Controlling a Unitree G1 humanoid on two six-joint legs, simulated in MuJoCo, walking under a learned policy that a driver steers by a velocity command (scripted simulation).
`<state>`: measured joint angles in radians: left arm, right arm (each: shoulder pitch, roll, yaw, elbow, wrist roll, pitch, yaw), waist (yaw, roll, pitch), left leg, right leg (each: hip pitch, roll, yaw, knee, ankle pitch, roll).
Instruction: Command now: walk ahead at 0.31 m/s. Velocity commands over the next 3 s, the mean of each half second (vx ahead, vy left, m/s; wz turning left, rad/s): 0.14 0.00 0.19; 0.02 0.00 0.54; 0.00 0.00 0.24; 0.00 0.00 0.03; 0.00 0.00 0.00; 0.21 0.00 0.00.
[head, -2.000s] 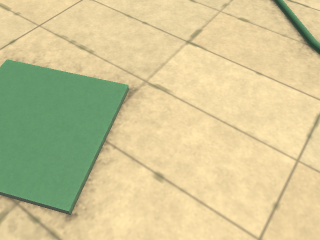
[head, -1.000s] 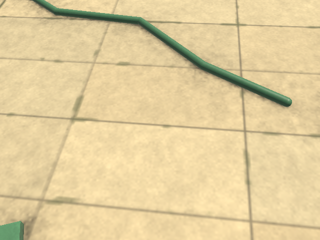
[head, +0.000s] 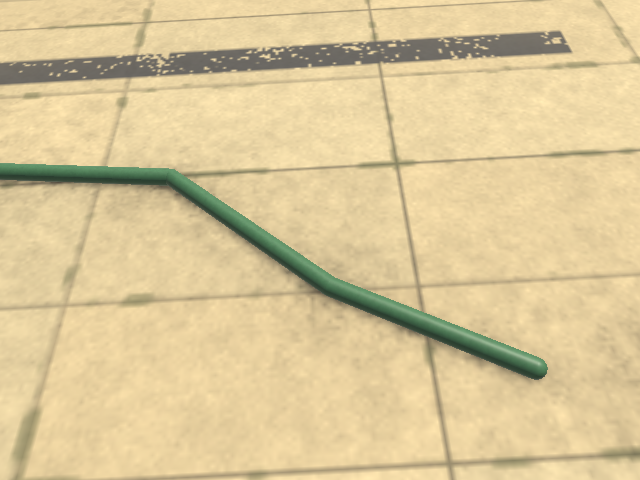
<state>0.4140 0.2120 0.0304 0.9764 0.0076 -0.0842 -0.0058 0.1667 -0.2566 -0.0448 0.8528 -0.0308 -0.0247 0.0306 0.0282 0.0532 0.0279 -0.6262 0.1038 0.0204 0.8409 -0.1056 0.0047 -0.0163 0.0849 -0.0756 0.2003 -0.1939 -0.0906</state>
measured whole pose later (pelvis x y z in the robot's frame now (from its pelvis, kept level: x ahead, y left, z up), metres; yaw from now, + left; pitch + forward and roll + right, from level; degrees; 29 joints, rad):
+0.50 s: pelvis +0.10 +0.02 -0.01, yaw +7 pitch +1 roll -1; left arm 0.15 0.22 0.04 0.92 0.02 0.04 0.04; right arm 0.25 -0.24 -0.06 0.91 -0.02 0.02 -0.01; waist -0.04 0.00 0.06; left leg -0.35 -0.09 -0.02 0.40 -0.06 0.10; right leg -0.44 0.00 0.04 0.87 -0.42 0.01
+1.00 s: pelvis +0.09 -0.01 -0.01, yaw +25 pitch +0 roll +1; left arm 0.21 0.24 0.05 0.82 0.03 0.00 0.03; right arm 0.17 -0.27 -0.08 0.82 -0.01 0.09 0.04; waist 0.01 0.02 0.06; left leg -0.35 0.00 0.02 0.82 -0.45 -0.04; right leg -0.20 -0.06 -0.16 0.46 -0.26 -0.03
